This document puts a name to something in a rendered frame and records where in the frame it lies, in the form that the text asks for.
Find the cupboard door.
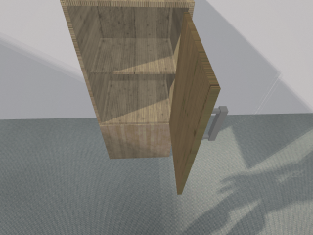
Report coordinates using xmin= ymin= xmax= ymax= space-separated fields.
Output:
xmin=169 ymin=12 xmax=221 ymax=195

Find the handle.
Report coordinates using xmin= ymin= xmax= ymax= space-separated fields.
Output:
xmin=202 ymin=106 xmax=229 ymax=141

